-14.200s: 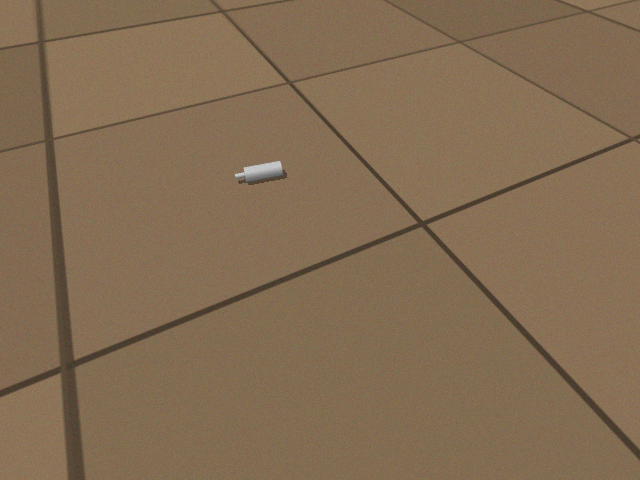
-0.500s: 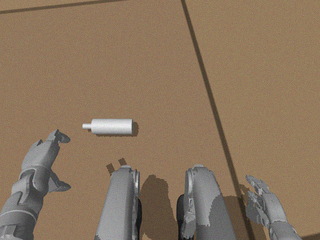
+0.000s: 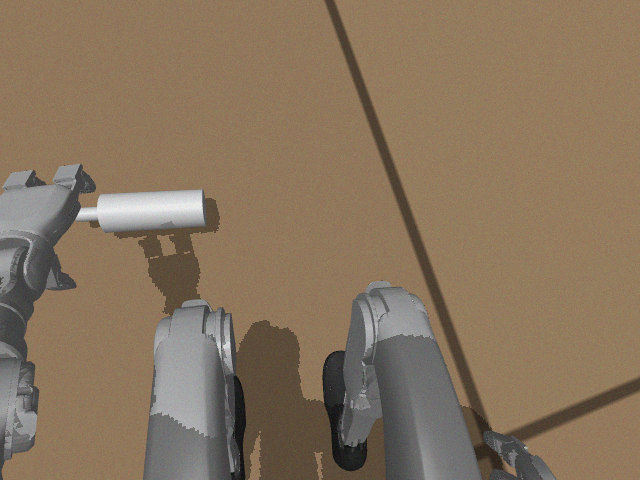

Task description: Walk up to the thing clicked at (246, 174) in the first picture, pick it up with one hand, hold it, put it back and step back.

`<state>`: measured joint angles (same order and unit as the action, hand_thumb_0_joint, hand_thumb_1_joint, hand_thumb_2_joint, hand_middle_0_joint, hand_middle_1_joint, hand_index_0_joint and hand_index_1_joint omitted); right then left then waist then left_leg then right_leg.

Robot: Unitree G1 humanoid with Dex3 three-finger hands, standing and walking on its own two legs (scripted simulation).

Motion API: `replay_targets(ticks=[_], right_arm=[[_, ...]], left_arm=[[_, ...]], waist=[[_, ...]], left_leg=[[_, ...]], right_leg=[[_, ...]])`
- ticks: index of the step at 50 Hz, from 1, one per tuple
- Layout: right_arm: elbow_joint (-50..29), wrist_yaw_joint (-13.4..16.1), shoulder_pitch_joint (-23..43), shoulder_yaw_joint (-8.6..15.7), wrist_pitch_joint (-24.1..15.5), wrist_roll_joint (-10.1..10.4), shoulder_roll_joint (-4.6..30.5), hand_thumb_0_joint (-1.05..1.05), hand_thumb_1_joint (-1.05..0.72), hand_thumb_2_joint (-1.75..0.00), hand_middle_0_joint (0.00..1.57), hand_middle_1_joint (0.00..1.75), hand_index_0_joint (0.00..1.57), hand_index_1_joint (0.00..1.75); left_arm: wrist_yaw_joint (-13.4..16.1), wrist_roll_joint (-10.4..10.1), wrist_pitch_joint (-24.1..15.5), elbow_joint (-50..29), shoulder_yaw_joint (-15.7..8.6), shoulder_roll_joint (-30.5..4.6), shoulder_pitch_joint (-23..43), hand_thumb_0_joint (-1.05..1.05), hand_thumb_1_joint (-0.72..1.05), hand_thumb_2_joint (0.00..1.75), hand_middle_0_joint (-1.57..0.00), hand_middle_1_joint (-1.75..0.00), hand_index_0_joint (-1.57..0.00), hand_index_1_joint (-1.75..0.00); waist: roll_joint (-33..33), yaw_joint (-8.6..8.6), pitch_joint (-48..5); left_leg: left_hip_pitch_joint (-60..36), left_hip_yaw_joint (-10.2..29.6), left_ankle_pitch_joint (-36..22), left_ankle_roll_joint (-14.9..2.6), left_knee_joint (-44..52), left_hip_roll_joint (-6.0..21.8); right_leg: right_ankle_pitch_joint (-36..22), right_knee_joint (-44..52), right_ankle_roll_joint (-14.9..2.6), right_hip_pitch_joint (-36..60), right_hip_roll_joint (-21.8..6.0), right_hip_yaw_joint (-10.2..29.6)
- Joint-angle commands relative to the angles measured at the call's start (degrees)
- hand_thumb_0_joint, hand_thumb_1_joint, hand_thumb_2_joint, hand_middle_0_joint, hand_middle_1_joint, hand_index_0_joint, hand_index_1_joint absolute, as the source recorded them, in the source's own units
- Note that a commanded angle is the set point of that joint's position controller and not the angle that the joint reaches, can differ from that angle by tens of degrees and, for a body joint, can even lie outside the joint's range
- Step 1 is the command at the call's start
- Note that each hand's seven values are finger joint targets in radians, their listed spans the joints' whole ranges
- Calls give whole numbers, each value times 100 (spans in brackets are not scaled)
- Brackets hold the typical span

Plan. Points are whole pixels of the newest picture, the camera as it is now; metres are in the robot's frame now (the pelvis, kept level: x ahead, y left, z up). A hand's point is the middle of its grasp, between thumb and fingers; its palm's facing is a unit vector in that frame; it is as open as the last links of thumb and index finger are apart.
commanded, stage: rise first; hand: left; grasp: from above
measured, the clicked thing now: (142, 211) +0.53 +0.26 -0.36
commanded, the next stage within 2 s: none
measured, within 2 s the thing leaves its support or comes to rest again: neither
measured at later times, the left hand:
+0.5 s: hand (82, 225) +0.45 +0.30 -0.20, palm faces -0.47 -0.02 -0.88, open 14.0 cm
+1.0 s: hand (96, 220) +0.47 +0.29 -0.23, palm faces -0.47 -0.03 -0.88, open 14.1 cm
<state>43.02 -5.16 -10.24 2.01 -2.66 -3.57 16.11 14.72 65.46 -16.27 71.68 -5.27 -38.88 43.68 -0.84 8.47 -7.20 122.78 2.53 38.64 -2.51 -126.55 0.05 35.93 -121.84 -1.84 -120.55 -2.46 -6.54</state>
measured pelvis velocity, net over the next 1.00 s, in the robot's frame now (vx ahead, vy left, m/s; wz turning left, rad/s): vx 0.01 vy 0.00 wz -0.04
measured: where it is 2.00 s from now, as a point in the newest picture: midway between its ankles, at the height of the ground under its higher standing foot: (288, 442)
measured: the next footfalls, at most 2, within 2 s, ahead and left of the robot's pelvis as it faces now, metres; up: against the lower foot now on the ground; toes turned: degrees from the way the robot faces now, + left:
none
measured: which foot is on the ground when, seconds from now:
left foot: down 0.00-1.00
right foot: down 0.00-1.00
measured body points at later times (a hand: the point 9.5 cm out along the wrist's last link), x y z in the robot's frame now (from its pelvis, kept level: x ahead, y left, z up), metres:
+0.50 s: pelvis +0.01 +0.00 -0.04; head +0.26 +0.06 +0.34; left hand +0.47 +0.30 -0.15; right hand +0.07 -0.28 -0.15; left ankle +0.08 +0.11 -0.36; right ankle +0.11 -0.11 -0.36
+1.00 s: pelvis +0.01 +0.00 -0.05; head +0.27 +0.06 +0.32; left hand +0.49 +0.29 -0.18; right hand +0.05 -0.28 -0.15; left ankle +0.08 +0.11 -0.36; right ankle +0.11 -0.11 -0.36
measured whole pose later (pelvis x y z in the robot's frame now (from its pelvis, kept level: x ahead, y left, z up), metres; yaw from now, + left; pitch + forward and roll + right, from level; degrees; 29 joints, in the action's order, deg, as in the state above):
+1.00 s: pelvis +0.01 +0.00 -0.05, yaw -2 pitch +36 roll -8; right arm 41.9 -8.4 -9.2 -1.7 -2.9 -7.8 16.4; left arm 23.4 74.3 -15.8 81.8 -6.5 -43.8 53.4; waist 0.4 12.5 -2.6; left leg 130.9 3.7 41.7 -2.9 -135.8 0.6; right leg 37.9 -129.8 -1.8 -128.4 -2.1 -7.8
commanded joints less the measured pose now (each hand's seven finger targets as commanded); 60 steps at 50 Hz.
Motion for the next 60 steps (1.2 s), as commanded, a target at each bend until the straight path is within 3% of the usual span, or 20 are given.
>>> replay_targets(ticks=[1,2,3,4,5,8,9,11,12,16,17,18,23,24,25,33,35,52,53,60], right_arm=[[-277,14,-718,347,-66,-106,1279,0,-90,-90,20,30,20,30],[-183,-7,-766,357,-47,-126,1307,0,-90,-90,20,30,20,30],[-182,-25,-777,370,-45,-145,1305,0,-90,-90,20,30,20,30],[-150,-36,-854,358,-23,-170,1341,0,-90,-90,20,30,20,30],[-167,-53,-877,362,-15,-180,1304,0,-90,-90,20,30,20,30],[-183,-97,-935,363,-10,-238,1334,0,-91,-90,20,30,20,30],[-85,-108,-1048,363,12,-267,1331,0,-91,-90,20,30,20,30],[-105,-133,-1079,358,28,-304,1317,0,-91,-90,20,30,20,30],[-84,-143,-1107,351,38,-325,1319,0,-91,-90,20,30,20,30],[-118,-169,-1046,356,10,-361,1371,0,-91,-90,20,30,20,30],[-158,-197,-1066,330,3,-378,1352,0,-91,-90,20,30,20,30],[-113,-200,-1116,332,12,-383,1358,0,-91,-90,20,30,20,30],[-154,-215,-1140,267,-21,-432,1355,0,-91,-91,20,30,20,30],[-167,-217,-1108,217,-41,-432,1325,0,-92,-91,20,30,20,30],[-149,-210,-1093,248,-46,-425,1368,0,-91,-90,20,30,20,30],[-172,-218,-1153,157,-60,-426,1373,0,-91,-91,20,30,20,30],[-160,-219,-1167,145,-46,-436,1398,0,-91,-90,20,30,20,30],[-143,-249,-1181,53,-69,-438,1431,0,-91,-91,20,30,20,30],[-145,-243,-1167,41,-67,-433,1436,0,-92,-91,20,30,20,30],[-147,-252,-1238,38,-93,-426,1447,0,-92,-91,20,30,20,30]], left_arm=[[430,255,-106,-607,-249,-1645,1846,0,-57,104,-6,-98,-5,-98],[471,330,-94,-355,-252,-1639,1759,0,-56,104,-5,-99,-5,-99],[511,344,-137,-624,-225,-1635,2029,0,-55,103,-5,-99,-5,-99],[563,441,-123,-395,-341,-1789,1900,0,-56,103,-6,-98,-5,-99],[592,471,-144,-561,-197,-1657,2131,0,-56,103,-6,-98,-6,-98],[707,592,-154,-506,-225,-1666,2158,0,-55,102,-6,-98,-6,-98],[760,648,-145,-318,-385,-1855,2049,0,-54,100,-6,-100,-7,-100],[807,744,-130,-251,-276,-1726,2129,0,-54,100,-6,-100,-7,-99],[837,795,-131,-97,-372,-1828,2084,0,-53,99,-7,-99,-8,-99],[944,886,-152,-178,-400,-1918,2359,0,-53,99,-7,-101,-7,-100],[952,910,-123,31,-285,-1709,2236,0,-54,99,-7,-100,-8,-99],[994,890,-115,-17,-453,-1918,2268,0,-52,98,-7,-101,-8,-100],[1049,881,-54,130,-404,-1903,2437,0,-53,98,-7,-103,-8,-102],[1044,864,-23,260,-277,-1723,2414,0,-54,99,-8,-102,-8,-101],[1049,842,-38,45,-380,-1920,2568,0,-52,98,-8,-102,-9,-101],[991,812,84,240,-316,-1917,2413,0,-54,99,-6,-103,-7,-102],[1006,789,76,148,-435,-2081,2472,0,-54,100,-7,-102,-7,-101],[1079,783,121,235,-248,-1921,2620,0,-55,100,-6,-103,-7,-103],[1095,755,134,206,-276,-1937,2626,0,-61,108,-7,-99,-4,-102],[1100,748,187,180,-232,-1914,2821,0,-58,103,-7,-102,-6,-102]], waist=[[-1242,-23,-3406],[-1338,10,-3334],[-1476,17,-3478],[-1416,40,-3539],[-1497,103,-3594],[-1350,106,-3733],[-1394,113,-3746],[-1259,184,-3689],[-1159,225,-3629],[-1427,161,-3725],[-1428,249,-3576],[-1369,234,-3600],[-1210,324,-3554],[-1212,348,-3440],[-1275,329,-3558],[-1331,372,-3513],[-1324,346,-3610],[-1592,478,-3452],[-1534,455,-3499],[-1580,559,-3547]], left_leg=[[-2757,214,-358,126,1622,-153],[-2836,282,-399,156,1629,-121],[-2950,271,-570,167,1567,-123],[-3000,305,-665,172,1503,-112],[-2980,207,-828,154,1398,-147],[-2934,171,-1072,130,1219,-154],[-2904,133,-1153,112,1150,-159],[-2789,100,-1177,76,1050,-158],[-2717,109,-1170,62,1004,-145],[-2803,168,-1090,99,992,-117],[-2826,249,-1124,136,1034,-100],[-2788,197,-1158,97,968,-110],[-2358,43,-1028,8,785,-139],[-2316,83,-954,30,816,-136],[-2397,105,-947,26,792,-119],[-2398,90,-1105,24,672,-119],[-2265,49,-1080,13,629,-129],[-2336,141,-1095,61,584,-88],[-2307,126,-1098,50,570,-98],[-2231,141,-1135,55,520,-89]], right_leg=[[-265,1018,-81,1177,231,2],[-275,923,-82,985,218,-21],[-398,887,-88,972,209,-17],[-445,827,-86,939,213,-35],[-585,849,-86,1047,216,-3],[-780,812,-63,1129,208,3],[-839,796,-57,1203,229,3],[-892,821,-41,1235,240,9],[-901,802,-26,1225,234,-3],[-801,646,-56,1000,238,-26],[-785,578,-47,867,206,-56],[-850,619,-43,957,232,-54],[-932,663,-6,1252,256,-21],[-846,623,-17,1112,239,-27],[-848,589,-23,1063,252,-47],[-1004,558,-17,1136,270,-39],[-1024,536,-8,1289,281,-29],[-1055,379,-52,1006,319,-124],[-1070,414,-43,1052,317,-110],[-1132,363,-39,1068,317,-121]])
